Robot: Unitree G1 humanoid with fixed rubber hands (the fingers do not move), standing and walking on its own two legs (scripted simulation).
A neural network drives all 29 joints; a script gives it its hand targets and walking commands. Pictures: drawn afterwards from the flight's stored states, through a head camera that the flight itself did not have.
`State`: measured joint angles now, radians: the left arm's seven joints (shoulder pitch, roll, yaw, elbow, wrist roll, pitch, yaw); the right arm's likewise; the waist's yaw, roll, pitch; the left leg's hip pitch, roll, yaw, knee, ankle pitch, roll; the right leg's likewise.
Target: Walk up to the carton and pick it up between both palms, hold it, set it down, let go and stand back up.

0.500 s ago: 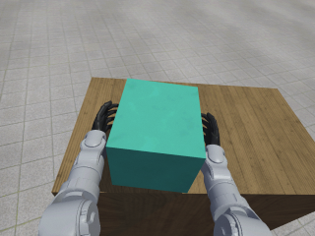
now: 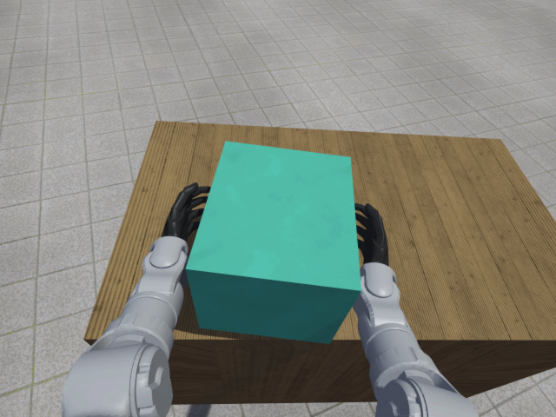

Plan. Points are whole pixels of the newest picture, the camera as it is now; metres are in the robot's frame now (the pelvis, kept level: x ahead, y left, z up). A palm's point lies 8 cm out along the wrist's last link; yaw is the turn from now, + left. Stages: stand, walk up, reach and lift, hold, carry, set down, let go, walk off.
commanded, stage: set down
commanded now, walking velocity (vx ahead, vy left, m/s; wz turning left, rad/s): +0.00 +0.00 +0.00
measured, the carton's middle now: (276, 240) +0.40 +0.00 +0.00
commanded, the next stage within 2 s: none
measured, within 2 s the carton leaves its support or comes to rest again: rests again in 0.32 s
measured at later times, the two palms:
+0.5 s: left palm (176, 248) +0.38 +0.16 +0.00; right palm (368, 269) +0.35 -0.14 +0.00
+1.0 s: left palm (172, 247) +0.38 +0.17 +0.00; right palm (369, 266) +0.36 -0.14 +0.00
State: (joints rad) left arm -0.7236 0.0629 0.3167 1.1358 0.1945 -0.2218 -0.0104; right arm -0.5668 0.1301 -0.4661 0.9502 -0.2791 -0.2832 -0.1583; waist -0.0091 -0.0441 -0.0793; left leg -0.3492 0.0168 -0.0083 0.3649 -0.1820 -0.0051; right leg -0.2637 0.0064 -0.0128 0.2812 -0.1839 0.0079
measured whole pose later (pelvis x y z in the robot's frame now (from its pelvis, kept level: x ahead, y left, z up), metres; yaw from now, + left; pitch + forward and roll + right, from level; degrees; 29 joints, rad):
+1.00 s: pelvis -0.02 +0.00 -0.01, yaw -2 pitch +16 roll -1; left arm -0.81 0.13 0.29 1.36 0.11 -0.39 0.06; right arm -0.69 0.03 -0.35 1.22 -0.15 -0.38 -0.14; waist -0.01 -0.05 -0.14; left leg -0.56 0.04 0.04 0.47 -0.19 0.00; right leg -0.49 0.01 0.00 0.40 -0.19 0.01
